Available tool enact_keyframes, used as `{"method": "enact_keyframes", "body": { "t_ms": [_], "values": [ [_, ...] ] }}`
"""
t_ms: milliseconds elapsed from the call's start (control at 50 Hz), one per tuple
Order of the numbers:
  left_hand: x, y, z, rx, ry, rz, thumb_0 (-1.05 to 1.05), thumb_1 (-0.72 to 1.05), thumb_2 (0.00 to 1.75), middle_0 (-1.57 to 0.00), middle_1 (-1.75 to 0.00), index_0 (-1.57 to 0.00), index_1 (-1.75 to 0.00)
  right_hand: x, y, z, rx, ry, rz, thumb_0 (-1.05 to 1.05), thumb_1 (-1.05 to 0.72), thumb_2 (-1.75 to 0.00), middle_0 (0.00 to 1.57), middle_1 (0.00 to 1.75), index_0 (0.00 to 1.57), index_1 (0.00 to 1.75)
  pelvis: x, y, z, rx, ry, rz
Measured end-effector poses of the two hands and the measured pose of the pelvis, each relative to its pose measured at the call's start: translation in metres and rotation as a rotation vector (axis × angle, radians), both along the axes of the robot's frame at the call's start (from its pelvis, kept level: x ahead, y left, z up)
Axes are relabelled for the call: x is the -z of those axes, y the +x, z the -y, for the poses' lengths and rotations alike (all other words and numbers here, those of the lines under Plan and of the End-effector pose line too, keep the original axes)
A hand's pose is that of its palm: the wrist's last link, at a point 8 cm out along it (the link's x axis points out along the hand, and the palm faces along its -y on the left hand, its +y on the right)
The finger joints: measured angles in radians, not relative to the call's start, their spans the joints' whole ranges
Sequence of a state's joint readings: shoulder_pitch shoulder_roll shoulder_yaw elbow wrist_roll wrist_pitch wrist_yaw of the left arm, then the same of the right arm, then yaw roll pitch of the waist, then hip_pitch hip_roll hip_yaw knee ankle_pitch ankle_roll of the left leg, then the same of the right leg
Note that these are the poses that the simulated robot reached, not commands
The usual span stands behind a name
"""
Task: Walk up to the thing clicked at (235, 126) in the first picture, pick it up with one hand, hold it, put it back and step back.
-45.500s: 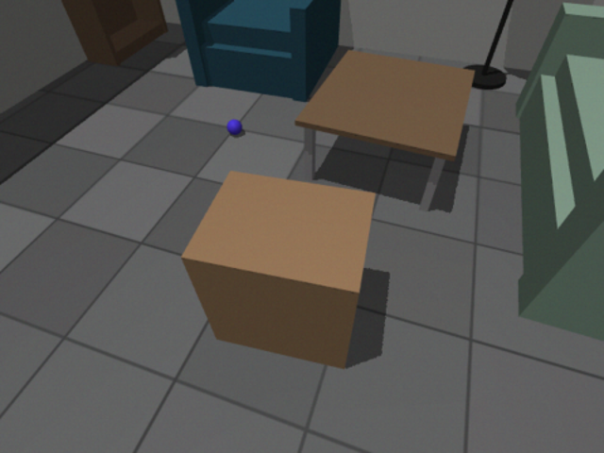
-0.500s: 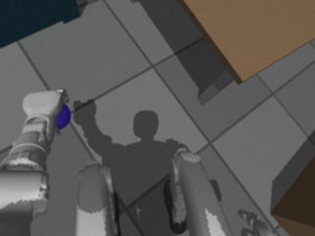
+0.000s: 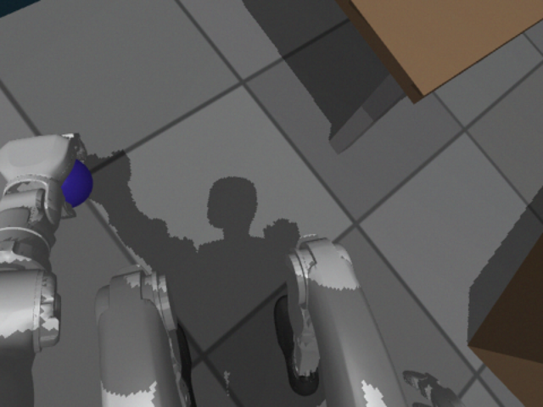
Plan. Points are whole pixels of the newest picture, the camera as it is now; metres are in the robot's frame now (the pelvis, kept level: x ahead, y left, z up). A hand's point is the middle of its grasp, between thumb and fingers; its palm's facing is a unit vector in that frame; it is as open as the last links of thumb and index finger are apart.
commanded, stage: crouch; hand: left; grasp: from above
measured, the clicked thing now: (62, 182) +0.47 +0.27 -0.19
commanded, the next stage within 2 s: lower in 0.30 s
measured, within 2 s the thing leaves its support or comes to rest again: neither
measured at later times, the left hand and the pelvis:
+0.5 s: hand (65, 184) +0.47 +0.27 -0.20, palm faces -0.46 -0.07 -0.88, open 10.6 cm; pelvis +0.00 +0.00 -0.04, yaw -1 degrees
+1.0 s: hand (79, 189) +0.48 +0.27 -0.26, palm faces -0.46 -0.07 -0.89, open 10.6 cm; pelvis +0.01 +0.00 -0.07, yaw -3 degrees
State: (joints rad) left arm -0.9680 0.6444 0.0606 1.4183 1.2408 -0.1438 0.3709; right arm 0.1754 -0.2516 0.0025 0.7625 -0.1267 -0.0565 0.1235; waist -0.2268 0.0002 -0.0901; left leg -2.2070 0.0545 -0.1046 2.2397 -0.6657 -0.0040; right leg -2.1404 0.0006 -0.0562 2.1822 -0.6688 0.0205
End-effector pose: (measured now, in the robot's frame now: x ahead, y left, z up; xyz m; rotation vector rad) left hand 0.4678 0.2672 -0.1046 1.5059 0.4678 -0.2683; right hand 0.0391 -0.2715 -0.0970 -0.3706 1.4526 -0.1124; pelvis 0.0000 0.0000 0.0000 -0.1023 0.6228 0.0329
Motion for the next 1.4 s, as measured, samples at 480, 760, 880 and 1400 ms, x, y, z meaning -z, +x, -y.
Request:
{"method": "enact_keyframes", "body": {
  "t_ms": [480,760,880,1400],
  "values": [
    [0.038,0.013,-0.002,-0.019,0.005,-0.01,0.0,-0.08,0.54,-0.6,-0.67,-0.63,-0.67,0.034,-0.01,0.001,-0.029,0.009,-0.028,0.0,-0.91,-0.91,0.2,0.3,0.2,0.29,0.038,0.0,0.002,0.013,-0.007,0.029],
    [0.078,0.014,-0.001,0.012,-0.019,-0.017,0.0,-0.07,0.54,-0.6,-0.68,-0.62,-0.67,0.04,-0.009,0.002,-0.072,-0.019,-0.041,0.0,-0.91,-0.9,0.2,0.3,0.2,0.29,0.056,0.001,0.0,0.021,-0.028,0.049],
    [0.089,0.017,0.0,0.004,-0.011,0.002,0.0,-0.07,0.55,-0.59,-0.68,-0.62,-0.68,0.044,-0.012,-0.002,-0.076,-0.01,-0.055,0.0,-0.91,-0.9,0.2,0.3,0.2,0.29,0.062,0.004,-0.001,0.025,-0.035,0.048],
    [0.127,0.022,-0.001,-0.016,-0.035,-0.017,0.0,-0.09,0.59,-0.58,-0.69,-0.61,-0.69,0.04,-0.027,-0.008,-0.127,0.004,-0.093,0.0,-0.9,-0.9,0.21,0.3,0.2,0.29,0.076,0.006,-0.002,0.047,-0.066,0.084]
  ]
}}
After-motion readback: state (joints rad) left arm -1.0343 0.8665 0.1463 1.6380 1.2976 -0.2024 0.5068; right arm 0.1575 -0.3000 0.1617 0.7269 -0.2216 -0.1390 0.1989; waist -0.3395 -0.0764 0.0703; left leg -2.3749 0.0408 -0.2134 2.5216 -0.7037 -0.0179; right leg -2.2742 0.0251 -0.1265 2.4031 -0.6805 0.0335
